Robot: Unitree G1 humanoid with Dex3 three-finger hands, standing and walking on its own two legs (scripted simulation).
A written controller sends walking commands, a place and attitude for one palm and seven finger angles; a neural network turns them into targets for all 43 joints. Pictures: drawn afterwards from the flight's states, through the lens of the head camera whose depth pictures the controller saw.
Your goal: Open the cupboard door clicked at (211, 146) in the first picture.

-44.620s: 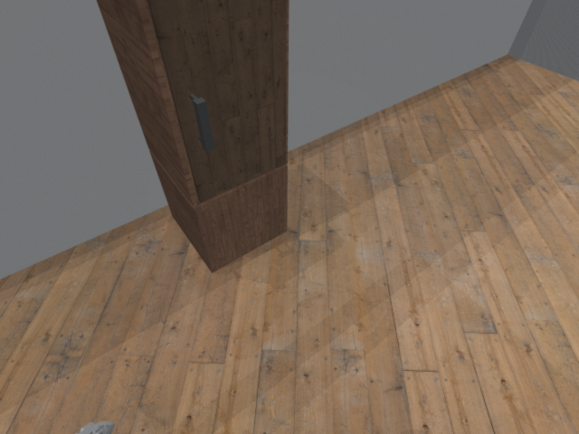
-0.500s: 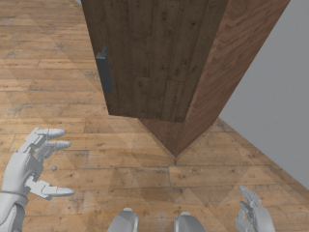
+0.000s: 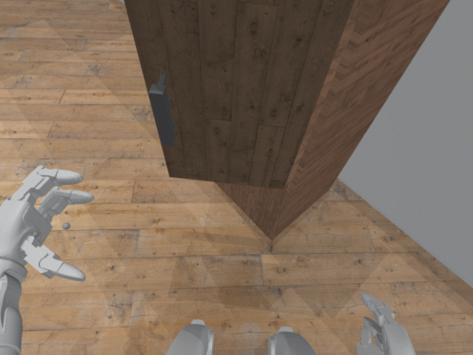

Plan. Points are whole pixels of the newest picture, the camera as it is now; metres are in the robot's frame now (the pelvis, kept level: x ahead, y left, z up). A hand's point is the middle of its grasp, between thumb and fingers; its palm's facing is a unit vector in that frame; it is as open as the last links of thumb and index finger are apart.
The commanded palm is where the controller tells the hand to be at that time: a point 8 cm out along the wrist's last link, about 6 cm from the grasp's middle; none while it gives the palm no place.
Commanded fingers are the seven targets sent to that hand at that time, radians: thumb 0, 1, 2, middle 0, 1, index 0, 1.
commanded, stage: raise the hand with hooked fingers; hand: left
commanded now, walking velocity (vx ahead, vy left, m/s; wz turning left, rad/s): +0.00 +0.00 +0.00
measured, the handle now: (166, 110) +0.56 +0.19 +0.04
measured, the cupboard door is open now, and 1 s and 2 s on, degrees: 43 43 43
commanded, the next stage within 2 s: move the hooked fingers beside the handle in 0.42 s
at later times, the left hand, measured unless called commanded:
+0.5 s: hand (81, 227) +0.29 +0.26 +0.06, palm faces -0.01 -1.00 -0.05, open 14.0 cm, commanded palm +0.26 +0.30 +0.06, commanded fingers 0.00 -0.50 0.30 -0.30 -1.20 -0.30 -1.20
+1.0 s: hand (95, 190) +0.35 +0.26 +0.05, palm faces -0.03 -1.00 -0.03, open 14.0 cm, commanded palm +0.33 +0.30 +0.05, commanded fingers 0.00 -0.50 0.30 -0.30 -1.20 -0.30 -1.20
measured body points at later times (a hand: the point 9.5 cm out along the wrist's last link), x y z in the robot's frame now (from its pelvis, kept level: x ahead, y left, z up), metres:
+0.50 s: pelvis +0.00 -0.02 +0.00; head +0.08 +0.00 +0.44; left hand +0.28 +0.31 +0.06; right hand +0.16 -0.26 -0.08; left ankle +0.01 +0.09 -0.66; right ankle +0.03 -0.13 -0.66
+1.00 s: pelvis +0.00 -0.01 +0.00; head +0.09 +0.01 +0.44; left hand +0.34 +0.31 +0.06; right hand +0.12 -0.28 -0.09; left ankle +0.01 +0.09 -0.66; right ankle +0.03 -0.13 -0.66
